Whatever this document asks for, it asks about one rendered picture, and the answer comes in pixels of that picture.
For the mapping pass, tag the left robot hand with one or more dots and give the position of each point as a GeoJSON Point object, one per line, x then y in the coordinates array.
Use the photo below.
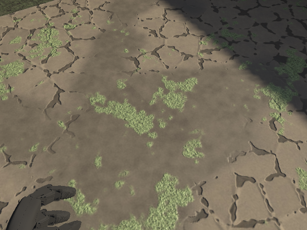
{"type": "Point", "coordinates": [28, 216]}

